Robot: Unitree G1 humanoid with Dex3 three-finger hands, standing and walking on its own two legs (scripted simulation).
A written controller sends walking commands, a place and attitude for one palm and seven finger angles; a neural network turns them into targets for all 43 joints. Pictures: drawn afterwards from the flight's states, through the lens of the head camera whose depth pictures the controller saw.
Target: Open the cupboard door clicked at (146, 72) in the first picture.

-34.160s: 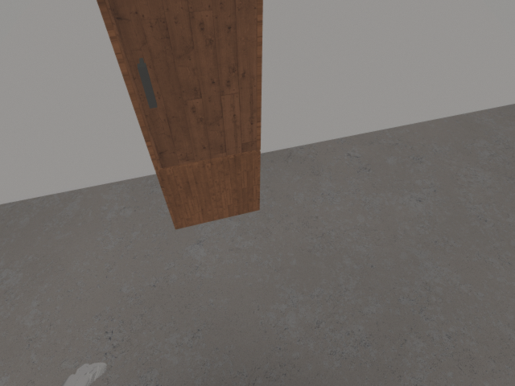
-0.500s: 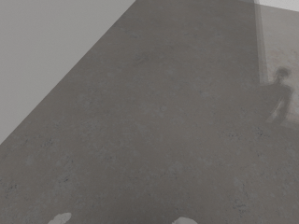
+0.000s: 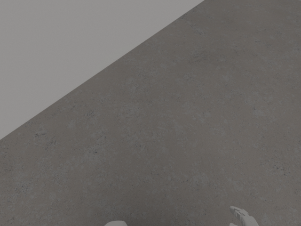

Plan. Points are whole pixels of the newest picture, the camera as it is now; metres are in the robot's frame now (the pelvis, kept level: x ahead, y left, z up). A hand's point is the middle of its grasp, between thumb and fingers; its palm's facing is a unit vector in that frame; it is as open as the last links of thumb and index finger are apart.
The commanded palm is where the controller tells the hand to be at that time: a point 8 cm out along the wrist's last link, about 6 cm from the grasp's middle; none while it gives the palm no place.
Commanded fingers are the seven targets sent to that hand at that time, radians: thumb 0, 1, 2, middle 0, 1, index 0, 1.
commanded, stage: turn to face it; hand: left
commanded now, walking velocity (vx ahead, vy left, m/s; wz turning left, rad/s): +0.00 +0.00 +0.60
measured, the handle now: out of the picture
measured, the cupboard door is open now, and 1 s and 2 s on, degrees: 40 40 40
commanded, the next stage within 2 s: none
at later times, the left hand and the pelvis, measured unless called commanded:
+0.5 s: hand out of the picture +0.06 +0.17 -0.13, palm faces +0.26 -0.92 -0.28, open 7.4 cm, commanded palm none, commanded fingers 0.00 0.90 0.90 -0.20 -0.30 -0.20 -0.30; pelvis +0.02 -0.05 +0.01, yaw +17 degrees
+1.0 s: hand out of the picture +0.01 +0.21 -0.14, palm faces +0.55 -0.79 -0.27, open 7.4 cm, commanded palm none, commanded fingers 0.00 0.90 0.90 -0.20 -0.30 -0.20 -0.30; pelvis +0.04 -0.04 +0.01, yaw +34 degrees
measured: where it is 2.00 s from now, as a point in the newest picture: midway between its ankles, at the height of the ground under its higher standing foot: outside the picture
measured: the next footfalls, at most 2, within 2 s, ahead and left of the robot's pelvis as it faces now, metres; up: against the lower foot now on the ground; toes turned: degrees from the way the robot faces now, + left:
right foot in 0.34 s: +0.08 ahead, -0.16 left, +0.00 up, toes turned +9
left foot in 0.68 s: +0.01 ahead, +0.08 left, +0.00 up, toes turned +28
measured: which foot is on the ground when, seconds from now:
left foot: down 0.00-0.34, up 0.36-0.66, down 0.68-1.00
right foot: up 0.00-0.32, down 0.34-0.68, up 0.70-1.00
